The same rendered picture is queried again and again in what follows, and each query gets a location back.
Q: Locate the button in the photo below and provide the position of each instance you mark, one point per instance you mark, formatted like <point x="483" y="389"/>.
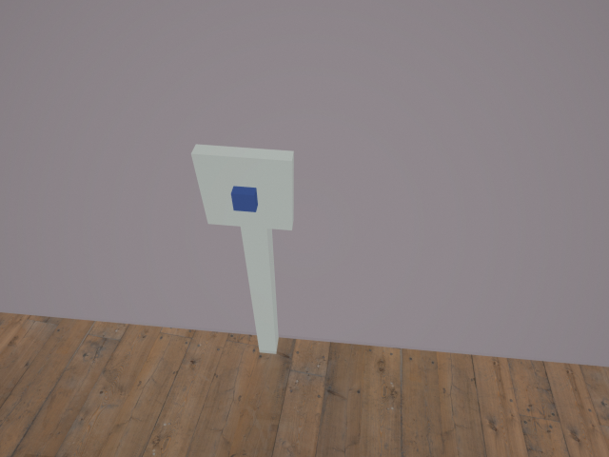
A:
<point x="244" y="199"/>

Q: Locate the panel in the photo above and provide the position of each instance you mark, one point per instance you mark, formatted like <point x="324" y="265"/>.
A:
<point x="271" y="172"/>

